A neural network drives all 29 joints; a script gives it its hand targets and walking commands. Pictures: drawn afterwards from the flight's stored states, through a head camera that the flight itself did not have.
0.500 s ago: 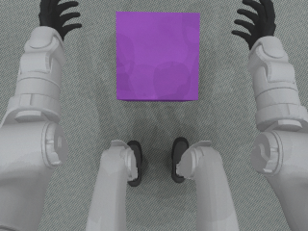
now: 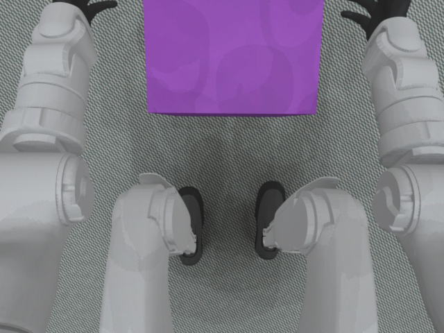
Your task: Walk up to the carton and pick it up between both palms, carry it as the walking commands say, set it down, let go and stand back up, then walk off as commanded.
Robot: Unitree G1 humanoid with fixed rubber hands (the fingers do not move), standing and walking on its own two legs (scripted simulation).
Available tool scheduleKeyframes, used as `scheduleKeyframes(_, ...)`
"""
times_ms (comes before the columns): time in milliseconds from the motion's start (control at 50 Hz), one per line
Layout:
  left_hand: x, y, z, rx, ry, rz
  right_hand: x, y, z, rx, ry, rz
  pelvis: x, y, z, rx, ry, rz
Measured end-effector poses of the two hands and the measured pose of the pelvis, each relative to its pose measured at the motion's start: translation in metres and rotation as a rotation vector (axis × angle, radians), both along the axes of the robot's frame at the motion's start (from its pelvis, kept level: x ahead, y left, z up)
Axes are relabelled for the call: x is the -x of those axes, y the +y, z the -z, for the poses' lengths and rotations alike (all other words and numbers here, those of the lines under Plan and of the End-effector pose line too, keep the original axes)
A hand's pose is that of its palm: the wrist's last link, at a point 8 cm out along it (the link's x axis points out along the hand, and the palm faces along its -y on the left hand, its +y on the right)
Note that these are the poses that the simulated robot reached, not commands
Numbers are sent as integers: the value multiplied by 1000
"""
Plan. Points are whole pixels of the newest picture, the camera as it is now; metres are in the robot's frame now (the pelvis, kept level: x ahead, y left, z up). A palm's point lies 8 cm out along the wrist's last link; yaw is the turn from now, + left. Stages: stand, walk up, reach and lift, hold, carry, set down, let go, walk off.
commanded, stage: reach and lift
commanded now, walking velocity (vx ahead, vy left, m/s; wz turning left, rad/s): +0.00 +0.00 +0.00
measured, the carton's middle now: (229, 45) +0.54 +0.01 -0.29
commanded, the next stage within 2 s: none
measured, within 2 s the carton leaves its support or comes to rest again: leaves its support in 1.88 s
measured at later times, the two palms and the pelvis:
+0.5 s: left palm (103, 30) +0.54 +0.22 -0.22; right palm (354, 35) +0.55 -0.19 -0.22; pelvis -0.01 +0.00 -0.06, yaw +0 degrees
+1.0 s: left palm (123, 26) +0.55 +0.18 -0.21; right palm (336, 35) +0.55 -0.16 -0.21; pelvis -0.01 +0.00 -0.05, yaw +0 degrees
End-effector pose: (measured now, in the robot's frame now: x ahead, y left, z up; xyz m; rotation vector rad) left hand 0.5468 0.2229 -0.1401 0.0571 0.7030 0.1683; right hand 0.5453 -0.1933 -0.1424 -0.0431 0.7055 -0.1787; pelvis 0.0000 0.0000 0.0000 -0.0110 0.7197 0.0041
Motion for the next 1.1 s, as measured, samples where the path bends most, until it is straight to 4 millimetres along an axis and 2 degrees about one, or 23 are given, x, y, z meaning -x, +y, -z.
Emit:
scheduleKeyframes(220, 6, -3, 60, -7, 23, -3, 2, 8, 58, -7, 25, 0, 1, -2, 37, 0, -56, -4)
scheduleKeyframes(340, 5, -3, 80, -9, 14, -7, 1, 8, 79, -8, 19, 5, 5, -2, 53, 1, -96, -6)
scheduleKeyframes(460, 3, -4, 80, -9, 5, -4, -4, 6, 75, -1, 2, 6, 7, -2, 59, 1, -130, -5)
scheduleKeyframes(660, 3, -8, 68, 3, 15, -3, 2, 8, 68, -9, 22, 3, 8, -1, 52, 2, -124, -7)
scheduleKeyframes(960, -1, -34, 73, 29, 13, 33, -1, 36, 72, -36, 21, -38, 11, -3, 49, 3, -111, -9)
scheduleKeyframes(1100, -2, -41, 74, 22, 10, 36, -2, 36, 72, -31, 19, -47, 11, -3, 47, 4, -106, -9)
